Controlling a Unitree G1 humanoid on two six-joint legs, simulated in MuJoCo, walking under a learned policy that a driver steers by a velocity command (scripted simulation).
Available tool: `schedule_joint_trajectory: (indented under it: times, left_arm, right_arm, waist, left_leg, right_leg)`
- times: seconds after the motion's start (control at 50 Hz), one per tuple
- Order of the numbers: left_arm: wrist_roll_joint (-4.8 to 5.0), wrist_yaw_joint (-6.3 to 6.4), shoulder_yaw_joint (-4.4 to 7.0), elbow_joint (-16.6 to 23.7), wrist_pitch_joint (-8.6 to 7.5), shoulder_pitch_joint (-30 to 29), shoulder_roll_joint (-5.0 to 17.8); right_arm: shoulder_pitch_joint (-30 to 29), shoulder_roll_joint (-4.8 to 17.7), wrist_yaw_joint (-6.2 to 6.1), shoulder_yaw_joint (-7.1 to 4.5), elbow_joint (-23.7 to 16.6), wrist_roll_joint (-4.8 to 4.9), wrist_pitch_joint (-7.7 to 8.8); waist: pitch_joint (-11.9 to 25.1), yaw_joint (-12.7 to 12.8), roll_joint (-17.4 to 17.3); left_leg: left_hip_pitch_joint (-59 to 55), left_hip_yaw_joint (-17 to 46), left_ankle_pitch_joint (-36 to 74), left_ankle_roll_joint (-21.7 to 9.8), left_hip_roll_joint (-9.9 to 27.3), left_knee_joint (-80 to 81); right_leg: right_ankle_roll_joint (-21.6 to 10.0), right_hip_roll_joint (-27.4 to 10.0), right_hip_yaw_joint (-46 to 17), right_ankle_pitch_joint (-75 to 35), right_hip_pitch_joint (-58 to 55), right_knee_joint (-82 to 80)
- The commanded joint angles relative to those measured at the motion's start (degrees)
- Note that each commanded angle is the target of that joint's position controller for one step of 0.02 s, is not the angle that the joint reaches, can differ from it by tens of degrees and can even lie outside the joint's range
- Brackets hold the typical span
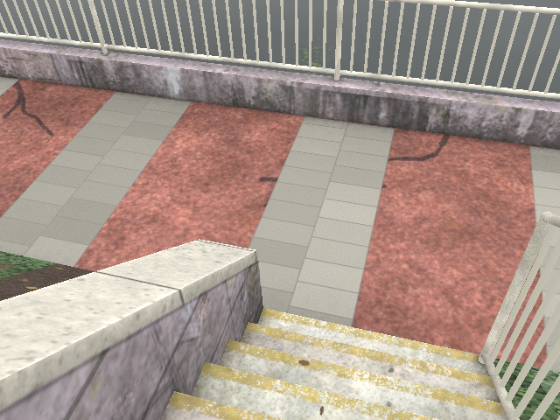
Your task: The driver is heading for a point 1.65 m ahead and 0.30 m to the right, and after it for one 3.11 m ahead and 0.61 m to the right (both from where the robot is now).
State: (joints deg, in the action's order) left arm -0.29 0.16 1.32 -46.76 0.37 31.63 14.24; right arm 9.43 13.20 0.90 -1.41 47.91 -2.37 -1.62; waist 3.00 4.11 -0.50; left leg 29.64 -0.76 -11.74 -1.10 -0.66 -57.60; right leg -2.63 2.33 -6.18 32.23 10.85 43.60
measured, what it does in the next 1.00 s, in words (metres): goes down, turning right: left foot, then right foot 0.20 m lower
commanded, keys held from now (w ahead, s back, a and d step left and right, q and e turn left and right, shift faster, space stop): w+e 0.62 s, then w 0.36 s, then w+q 0.02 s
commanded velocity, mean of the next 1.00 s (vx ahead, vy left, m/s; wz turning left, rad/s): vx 0.48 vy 0.00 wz -0.42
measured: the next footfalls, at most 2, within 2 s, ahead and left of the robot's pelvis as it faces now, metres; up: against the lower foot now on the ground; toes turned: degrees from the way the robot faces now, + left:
left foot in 0.02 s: +0.05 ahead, +0.13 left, +0.00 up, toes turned +0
right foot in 0.42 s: +0.21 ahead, -0.04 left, -0.20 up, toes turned -12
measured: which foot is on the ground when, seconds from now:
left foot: up 0.00-0.00, down 0.02-0.40, up 0.42-0.82, down 0.84-1.00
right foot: down 0.00-0.04, up 0.06-0.40, down 0.42-0.86, up 0.88-1.00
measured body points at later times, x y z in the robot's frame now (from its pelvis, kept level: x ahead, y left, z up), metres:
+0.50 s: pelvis +0.18 +0.00 -0.19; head +0.19 -0.01 +0.25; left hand +0.31 +0.22 -0.33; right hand +0.09 -0.24 -0.34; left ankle +0.15 +0.15 -0.69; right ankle +0.17 -0.04 -0.91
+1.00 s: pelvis +0.41 -0.01 -0.40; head +0.39 +0.00 +0.05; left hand +0.55 +0.18 -0.55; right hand +0.26 -0.21 -0.54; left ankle +0.43 +0.06 -1.11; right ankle +0.36 -0.15 -0.89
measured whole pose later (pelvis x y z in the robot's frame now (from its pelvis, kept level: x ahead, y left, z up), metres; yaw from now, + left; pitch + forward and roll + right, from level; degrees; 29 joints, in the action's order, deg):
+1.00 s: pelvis +0.41 -0.01 -0.40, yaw -26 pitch -2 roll +0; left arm -3.4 1.8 1.3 -54.3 0.4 17.2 10.5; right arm 28.3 11.7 1.0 -0.7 57.9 -1.0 3.6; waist 1.2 0.5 1.6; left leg 16.3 -3.9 -25.0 -5.0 -3.4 -43.9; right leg -6.4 7.2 -7.0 26.7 50.0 108.8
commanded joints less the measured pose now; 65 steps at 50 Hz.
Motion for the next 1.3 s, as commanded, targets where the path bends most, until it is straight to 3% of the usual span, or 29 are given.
schedule_joint_trajectory:
  times: [0.02, 0.04, 0.06, 0.1, 0.18, 0.24, 0.34, 0.4, 0.42, 0.44, 0.46, 0.48, 0.5, 0.52, 0.58, 0.64, 0.76, 0.78, 0.82, 0.84, 0.86, 0.88, 0.92, 0.94, 0.96, 1.0, 1.08, 1.24, 1.3]
  left_arm:
    - [0.09, 0.47, 2.83, 4.25, -0.34, -6.74, 9.99]
    - [0.46, 0.64, 3.05, 4.46, -0.89, -9.98, 9.1]
    - [0.23, 1.07, 2.27, 5.18, -1.34, -7.59, 3.11]
    - [-1.65, 2.26, 2.8, 5.53, -0.79, -10.95, 5.81]
    - [-2.38, 1.17, 3.96, 3.16, 0.43, -16.65, 5.27]
    - [-1.67, -2.39, 1.84, 2.77, 0.7, -15.13, -0.64]
    - [-0.85, -1.54, 0.95, 3.44, 1.39, -22.0, 0.9]
    - [-0.82, -1.07, 3.15, -3.88, 0.39, -7.71, 5.16]
    - [-0.85, -1.45, 4.11, -7.09, 0.01, 4.09, 6.68]
    - [0.38, -2.33, 3.5, -7.08, -0.63, 2.56, 10.79]
    - [2.37, -2.23, 3.77, -6.24, -0.81, 1.79, 11.12]
    - [1.15, -2.26, 3.3, -7.63, -1.49, 2.69, 10.35]
    - [0.43, -1.37, 3.43, -7.27, -1.48, -1.52, 10.94]
    - [0.52, 0.26, 0.81, -4.07, -1.45, -10.55, 4.15]
    - [-0.65, 0.38, 1.39, -6.9, -2.94, -5.98, 6.39]
    - [0.85, 2.0, -0.01, -7.66, -3.87, -7.34, 0.22]
    - [0.11, 1.25, 0.22, -6.04, -4.27, -7.53, 1.95]
    - [-1.25, 1.43, 0.07, -5.93, -3.54, -5.86, 1.35]
    - [-2.63, 1.84, 0.42, -7.3, -1.13, -6.0, 3.05]
    - [-1.58, 1.61, 0.39, -7.82, -1.28, -5.16, 2.38]
    - [-2.29, 1.51, 0.66, -7.82, -1.54, -4.25, 0.85]
    - [0.49, 1.37, 0.14, -5.9, -2.03, 0.27, -3.03]
    - [-1.62, 2.55, 0.1, -5.67, -1.56, -5.46, -0.43]
    - [-2.56, 2.19, 0.19, -3.88, -1.42, -9.45, 0.28]
    - [-4.21, 1.96, 1.1, -3.18, -0.85, -17.55, 2.13]
    - [-3.75, 1.42, 0.68, -2.77, 0.14, -19.53, -0.75]
    - [-3.38, -0.03, 1.03, -6.98, 0.62, -15.17, -0.02]
    - [-0.51, -1.29, 1.07, -0.09, -2.32, -34.6, -1.5]
    - [0.56, -0.9, 1.63, -0.44, -4.05, -28.97, -0.15]
  right_arm:
    - [12.28, 3.33, 0.13, -1.03, 1.0, 0.41, 2.75]
    - [23.98, 6.44, -0.11, -2.47, 4.32, -0.07, 3.32]
    - [28.87, 12.36, -0.31, -3.83, 6.67, -0.38, 4.15]
    - [26.51, 12.8, -0.35, -3.86, 6.6, 1.66, 4.84]
    - [11.71, 2.7, -1.9, -0.95, 4.68, 0.61, 6.69]
    - [7.71, 4.33, -2.25, -0.71, 3.46, 1.55, 8.1]
    - [15.44, 5.07, -1.98, -0.57, 6.97, -0.3, 6.13]
    - [22.03, 8.63, -2.84, -1.97, 9.1, -2.1, 2.77]
    - [14.38, 8.56, -2.98, -2.52, 9.32, -1.45, 2.69]
    - [17.25, 2.42, -2.77, -1.08, 3.41, -0.64, 3.26]
    - [17.72, 5.05, -2.4, -0.81, 1.13, -1.53, 3.73]
    - [16.58, 5.69, -2.65, -1.02, 1.08, -1.16, 4.05]
    - [14.12, 5.2, -3.05, -1.17, 0.77, -1.78, 4.42]
    - [5.63, 7.02, -3.07, -1.49, -1.7, -1.34, 3.36]
    - [15.23, 5.36, -3.91, -1.66, 3.96, -1.91, 1.12]
    - [4.82, 4.42, -1.92, -1.27, 0.84, -1.15, 2.86]
    - [5.97, 2.74, -1.28, -0.44, 0.82, -1.17, 4.51]
    - [3.26, 2.4, -1.54, -0.14, -1.48, 0.42, 5.43]
    - [15.05, 3.87, -1.73, -1.71, 2.39, 2.93, 5.25]
    - [25.94, 5.59, -1.73, -2.88, 5.83, 1.94, 4.91]
    - [29.92, 7.81, -1.41, -3.77, 7.23, 2.44, 4.07]
    - [31.54, 5.36, 0.18, -1.62, 7.38, 1.16, 3.82]
    - [31.97, 6.34, 1.73, -1.67, 7.92, 2.11, 4.49]
    - [30.01, 10.69, 0.66, -2.81, 8.19, 1.66, 4.69]
    - [25.59, 5.69, -0.05, -0.65, 8.71, 1.52, 5.58]
    - [22.52, 0.62, -0.62, 2.01, 10.05, 1.3, 6.91]
    - [18.02, 4.55, -1.99, 1.11, 10.03, 3.47, 7.99]
    - [23.8, 1.64, -3.32, 0.86, 8.56, 0.52, 4.13]
    - [23.28, 1.81, -3.49, 0.38, 10.38, -0.01, 4.32]
  waist:
    - [-5.48, -9.17, 9.03]
    - [-2.88, -15.68, 3.33]
    - [-1.37, -13.06, -13.98]
    - [-6.43, -10.05, -8.62]
    - [-12.11, -2.54, -3.37]
    - [-6.19, 2.66, -3.61]
    - [-7.88, -5.41, -7.17]
    - [-6.92, -2.51, -1.99]
    - [-3.94, 7.71, 4.11]
    - [-2.85, -1.57, 12.82]
    - [2.57, -1.57, 7.84]
    - [2.15, -1.74, 0.88]
    - [1.61, -3.05, 7.96]
    - [-6.96, -6.16, -0.23]
    - [-4.97, -8.58, 2.21]
    - [-5.82, -7.09, 1.73]
    - [-8.32, -3.85, 8.91]
    - [-11.51, -1.34, 5.65]
    - [-8.74, -4.28, 6.53]
    - [-5.6, -8.18, 2.0]
    - [-4.92, -9.37, -6.76]
    - [0.18, -4.25, -11.76]
    - [-0.34, -6.06, -3.97]
    - [-2.09, -6.49, -8.43]
    - [-10.72, -5.16, 2.0]
    - [-15.2, -1.65, -1.5]
    - [-9.61, 1.95, -5.32]
    - [-12.86, -11.91, -5.4]
    - [-11.33, -12.79, -7.19]
  left_leg:
    - [-21.42, -1.29, -7.61, -1.71, -1.81, 9.91]
    - [-33.39, 2.73, -3.04, -3.23, 0.81, 14.19]
    - [-37.48, 20.33, 6.46, -7.23, 14.96, 21.16]
    - [-29.6, 34.24, 1.03, -10.28, 22.66, 29.32]
    - [-2.92, 13.98, -15.26, -5.81, 13.65, 13.83]
    - [18.44, 1.42, -28.45, -2.64, 8.99, 13.11]
    - [4.64, -3.77, -13.78, -3.51, 10.41, -2.58]
    - [-5.97, -0.02, 16.15, -7.39, 11.43, -32.06]
    - [10.64, -5.19, -8.71, -6.99, 4.48, -58.45]
    - [29.4, -4.02, -32.62, -5.57, 2.25, -64.14]
    - [37.25, 0.86, -29.99, -4.8, 4.27, -58.67]
    - [38.91, 4.66, -16.56, -4.12, 4.91, -46.85]
    - [38.02, 6.83, -14.14, -1.56, 5.8, -37.25]
    - [34.63, 5.64, -2.14, 3.48, 6.01, -23.96]
    - [12.72, 2.79, 4.75, 5.86, 3.91, -21.39]
    - [7.21, 3.44, 39.62, 2.94, 1.6, 4.55]
    - [-5.85, 3.03, 38.24, -0.63, -1.01, 12.8]
    - [-4.16, 0.97, 29.99, -0.66, -1.79, 26.19]
    - [-17.98, 0.64, 23.52, -1.83, 1.01, 34.55]
    - [-28.81, 0.98, 30.26, -3.99, 3.08, 40.34]
    - [-35.74, 10.37, 39.04, -8.99, 11.36, 47.34]
    - [-55.44, 14.15, 68.29, -9.28, 19.74, 12.82]
    - [-45.02, 17.02, 35.76, -13.01, 19.6, 20.1]
    - [-37.1, 29.75, 3.63, -18.92, 24.51, 28.97]
    - [-26.08, 25.46, -9.64, -14.97, 19.61, 30.03]
    - [-7.79, 23.49, 0.32, -11.73, 15.9, 27.9]
    - [2.98, 16.35, 5.1, -10.3, 8.0, 25.53]
    - [-9.28, 20.93, -2.6, -12.95, 3.13, 12.3]
    - [-10.03, 22.63, 4.48, -13.18, 3.15, 2.78]
  right_leg:
    - [-9.51, -7.21, -10.14, -42.53, 17.74, 1.98]
    - [-7.15, -2.57, -6.86, -43.14, 25.45, 18.43]
    - [-4.81, 5.62, -2.69, -0.86, 36.07, 38.18]
    - [-4.04, 3.36, -4.03, 2.38, 46.44, 36.2]
    - [-4.36, -0.96, -6.9, -32.57, 35.55, 23.57]
    - [-1.58, 5.19, 5.98, -65.46, 10.19, 12.97]
    - [-1.7, 4.89, 15.53, -59.91, 3.07, -2.11]
    - [-6.75, -2.58, 2.46, -36.77, -4.65, -26.77]
    - [-10.81, -4.47, 2.12, -49.58, -20.08, -21.64]
    - [-8.79, -10.71, -4.84, -79.92, -27.36, -0.3]
    - [-13.08, -14.29, -14.6, -77.46, -31.29, -0.04]
    - [-14.25, -16.5, -14.82, -57.94, -24.73, -2.95]
    - [-19.4, -20.37, -27.9, -30.99, -15.76, -9.73]
    - [-17.83, -16.12, -25.14, -25.45, -0.6, -15.12]
    - [-16.6, -13.7, -23.75, -54.78, 14.87, -9.37]
    - [-11.11, -1.07, -15.61, -17.47, 21.13, -0.15]
    - [-10.9, -0.4, -16.11, -16.6, 21.88, 14.74]
    - [-11.0, 1.69, -13.56, -19.74, 18.15, 16.97]
    - [-12.03, 1.34, -13.99, -41.65, 16.89, 28.5]
    - [-11.31, 1.96, -11.94, -45.4, 19.19, 44.67]
    - [-9.76, 7.89, -6.05, -15.92, 27.75, 69.23]
    - [-7.54, 10.35, -0.58, 21.82, 52.53, 83.55]
    - [-8.96, 5.56, -1.31, 9.55, 60.37, 81.51]
    - [-6.91, 3.24, -1.38, 6.87, 62.19, 78.08]
    - [-3.81, 1.97, -7.77, -9.78, 66.21, 65.99]
    - [0.73, 1.73, -6.68, -19.29, 58.22, 51.89]
    - [2.42, -4.04, 3.01, -53.63, 33.8, 27.02]
    - [3.18, -2.14, 5.48, -53.66, 25.71, -11.76]
    - [2.42, -6.07, -0.42, -61.11, 13.17, -21.03]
